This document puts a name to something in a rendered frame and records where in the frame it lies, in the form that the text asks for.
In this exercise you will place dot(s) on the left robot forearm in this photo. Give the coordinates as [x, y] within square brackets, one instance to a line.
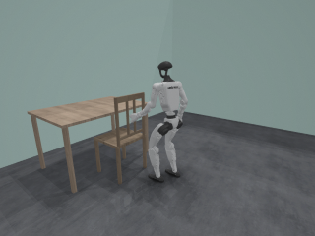
[145, 111]

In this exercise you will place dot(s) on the left robot hand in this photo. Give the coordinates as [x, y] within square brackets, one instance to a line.
[133, 117]

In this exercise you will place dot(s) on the right robot forearm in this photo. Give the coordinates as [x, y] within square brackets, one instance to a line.
[181, 110]

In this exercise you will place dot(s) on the robot left upper arm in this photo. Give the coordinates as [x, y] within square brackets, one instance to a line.
[156, 88]

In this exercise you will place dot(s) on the humanoid robot torso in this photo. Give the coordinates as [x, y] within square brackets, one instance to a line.
[169, 100]

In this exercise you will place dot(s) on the robot left foot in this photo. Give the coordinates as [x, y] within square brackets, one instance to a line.
[153, 177]

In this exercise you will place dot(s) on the table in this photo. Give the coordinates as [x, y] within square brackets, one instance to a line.
[68, 115]

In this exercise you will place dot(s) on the chair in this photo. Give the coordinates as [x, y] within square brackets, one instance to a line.
[122, 137]

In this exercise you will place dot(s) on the robot right upper arm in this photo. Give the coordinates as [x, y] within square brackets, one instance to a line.
[182, 94]

